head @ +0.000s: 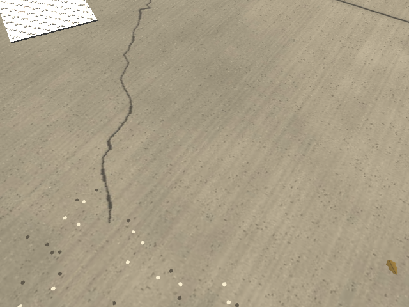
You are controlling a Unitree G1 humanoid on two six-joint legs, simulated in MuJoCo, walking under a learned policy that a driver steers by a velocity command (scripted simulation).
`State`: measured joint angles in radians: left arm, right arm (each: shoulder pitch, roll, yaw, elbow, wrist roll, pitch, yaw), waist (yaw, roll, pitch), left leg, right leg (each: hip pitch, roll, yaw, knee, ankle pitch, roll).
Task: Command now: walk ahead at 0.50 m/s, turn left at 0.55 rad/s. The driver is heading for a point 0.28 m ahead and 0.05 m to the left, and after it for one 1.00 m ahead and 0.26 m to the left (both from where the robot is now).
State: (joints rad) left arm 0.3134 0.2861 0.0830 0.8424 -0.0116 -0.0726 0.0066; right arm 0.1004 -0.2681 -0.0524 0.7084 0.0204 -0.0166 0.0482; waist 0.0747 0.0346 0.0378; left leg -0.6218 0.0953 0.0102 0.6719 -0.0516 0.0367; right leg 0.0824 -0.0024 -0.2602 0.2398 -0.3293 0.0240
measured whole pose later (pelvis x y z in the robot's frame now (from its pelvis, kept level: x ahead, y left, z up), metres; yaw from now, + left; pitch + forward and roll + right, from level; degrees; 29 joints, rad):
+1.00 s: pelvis +0.54 +0.13 +0.00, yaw +26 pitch +2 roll -2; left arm 0.39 0.30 0.06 0.89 -0.03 -0.07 -0.02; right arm 0.05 -0.26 -0.03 0.64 0.02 -0.06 0.03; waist 0.11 0.03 0.02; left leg -0.55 0.06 -0.02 0.55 -0.06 0.02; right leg 0.02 0.01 -0.04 0.25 -0.31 0.01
